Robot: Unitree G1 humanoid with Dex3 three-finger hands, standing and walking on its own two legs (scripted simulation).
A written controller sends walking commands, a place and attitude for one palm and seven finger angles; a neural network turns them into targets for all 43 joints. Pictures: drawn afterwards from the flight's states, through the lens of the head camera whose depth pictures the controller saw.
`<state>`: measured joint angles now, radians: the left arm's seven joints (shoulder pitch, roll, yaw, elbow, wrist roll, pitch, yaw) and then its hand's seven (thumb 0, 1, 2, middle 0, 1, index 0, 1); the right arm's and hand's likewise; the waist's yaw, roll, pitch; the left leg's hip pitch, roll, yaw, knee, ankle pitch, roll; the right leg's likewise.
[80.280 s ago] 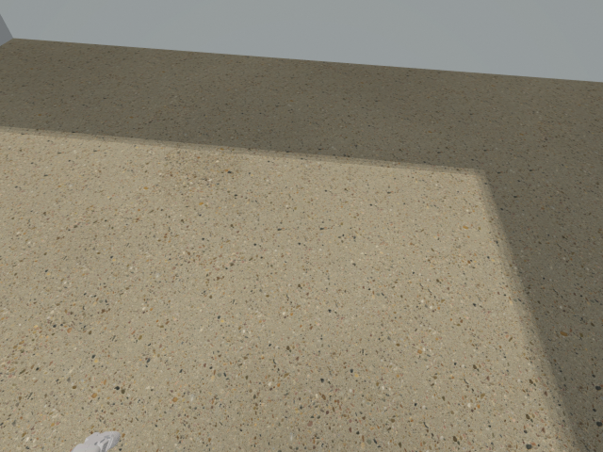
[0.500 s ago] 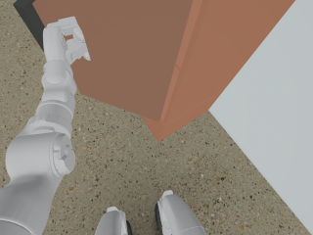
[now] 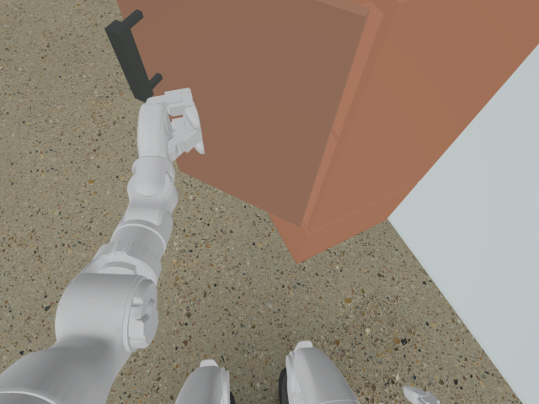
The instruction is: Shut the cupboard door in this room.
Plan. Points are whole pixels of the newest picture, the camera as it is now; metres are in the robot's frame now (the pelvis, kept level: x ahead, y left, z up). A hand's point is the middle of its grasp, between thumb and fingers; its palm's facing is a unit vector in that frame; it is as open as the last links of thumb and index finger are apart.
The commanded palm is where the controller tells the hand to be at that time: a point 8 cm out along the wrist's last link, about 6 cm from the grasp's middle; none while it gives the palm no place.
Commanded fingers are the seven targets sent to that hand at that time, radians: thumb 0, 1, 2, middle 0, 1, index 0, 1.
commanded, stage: draw the hand back to the body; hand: left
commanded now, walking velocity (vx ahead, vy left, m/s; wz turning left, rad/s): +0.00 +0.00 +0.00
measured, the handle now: (140, 57) +0.67 +0.16 +0.06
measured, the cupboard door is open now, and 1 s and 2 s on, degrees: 37 37 37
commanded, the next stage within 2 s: step back with the hand held close in 1.60 s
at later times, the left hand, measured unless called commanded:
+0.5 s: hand (121, 168) +0.39 +0.13 +0.14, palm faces -0.05 -1.00 -0.05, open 3.1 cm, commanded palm +0.34 +0.19 +0.14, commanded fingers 0.00 0.90 0.90 -1.16 -1.35 -1.16 -1.35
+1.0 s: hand out of the picture +0.28 +0.23 +0.21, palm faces +0.31 -0.89 -0.32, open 4.4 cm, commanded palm +0.23 +0.28 +0.23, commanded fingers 0.00 0.90 0.90 -0.47 -0.60 -0.47 -0.60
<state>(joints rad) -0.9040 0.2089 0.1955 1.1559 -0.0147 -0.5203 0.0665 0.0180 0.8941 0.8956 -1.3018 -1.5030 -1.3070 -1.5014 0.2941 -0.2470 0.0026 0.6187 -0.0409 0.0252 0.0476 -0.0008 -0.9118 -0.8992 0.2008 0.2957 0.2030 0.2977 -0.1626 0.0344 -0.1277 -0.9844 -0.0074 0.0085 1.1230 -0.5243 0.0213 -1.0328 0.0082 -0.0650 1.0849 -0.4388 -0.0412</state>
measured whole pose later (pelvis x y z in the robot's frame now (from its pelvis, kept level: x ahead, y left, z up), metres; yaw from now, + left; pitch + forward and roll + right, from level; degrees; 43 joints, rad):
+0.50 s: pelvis +0.01 +0.00 +0.05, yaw -1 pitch +10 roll +0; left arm -0.29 0.22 0.14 0.50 -0.18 -0.34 -0.12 0.02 0.90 0.90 -1.29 -1.49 -1.30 -1.49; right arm 0.33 -0.27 0.00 0.58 0.05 0.00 -0.02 0.01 -0.91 -0.90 0.20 0.30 0.20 0.30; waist -0.06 0.04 -0.09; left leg -0.55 0.00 0.03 0.80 -0.42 0.02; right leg -0.61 0.03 -0.04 0.78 -0.34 -0.04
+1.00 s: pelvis +0.04 +0.01 +0.09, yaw +1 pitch -3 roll +0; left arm 0.26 0.29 0.16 -0.18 -0.06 -0.04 0.09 0.02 0.89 0.89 -0.74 -0.89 -0.74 -0.89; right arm 0.18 -0.21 0.06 0.57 0.01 -0.02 -0.07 0.01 -0.91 -0.90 0.20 0.30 0.21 0.30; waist 0.05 0.08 0.00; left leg -0.07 -0.03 0.00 0.40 -0.28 0.03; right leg -0.12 0.01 -0.05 0.40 -0.23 -0.02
